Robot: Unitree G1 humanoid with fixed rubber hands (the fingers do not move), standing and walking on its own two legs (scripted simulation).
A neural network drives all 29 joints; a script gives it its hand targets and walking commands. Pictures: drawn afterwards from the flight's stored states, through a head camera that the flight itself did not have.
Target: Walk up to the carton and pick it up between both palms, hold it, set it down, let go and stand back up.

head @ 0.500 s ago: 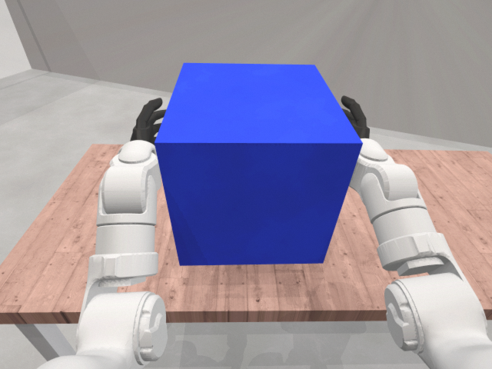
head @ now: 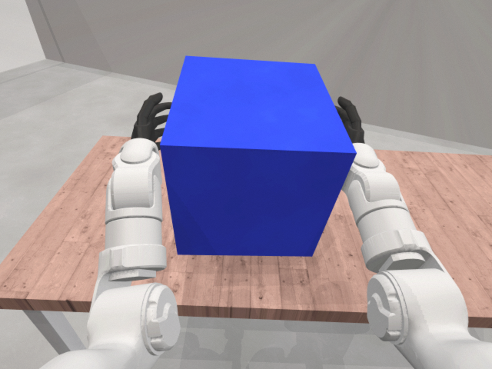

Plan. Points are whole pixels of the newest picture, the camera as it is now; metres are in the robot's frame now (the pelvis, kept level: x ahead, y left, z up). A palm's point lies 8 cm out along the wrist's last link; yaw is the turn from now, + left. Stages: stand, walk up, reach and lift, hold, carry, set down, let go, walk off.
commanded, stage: set down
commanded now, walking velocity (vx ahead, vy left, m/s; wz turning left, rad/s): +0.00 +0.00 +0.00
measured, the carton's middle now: (248, 155) +0.40 +0.02 +0.19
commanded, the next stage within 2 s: none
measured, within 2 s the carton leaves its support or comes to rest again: neither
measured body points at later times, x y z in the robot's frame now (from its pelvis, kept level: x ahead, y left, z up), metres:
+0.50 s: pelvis +0.00 -0.02 +0.00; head -0.03 +0.01 +0.45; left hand +0.38 +0.19 +0.18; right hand +0.43 -0.13 +0.18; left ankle +0.05 +0.13 -0.75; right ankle -0.02 -0.12 -0.75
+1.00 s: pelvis +0.01 -0.03 +0.00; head +0.00 -0.01 +0.45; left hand +0.38 +0.20 +0.15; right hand +0.45 -0.12 +0.15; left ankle +0.05 +0.13 -0.75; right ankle -0.02 -0.12 -0.75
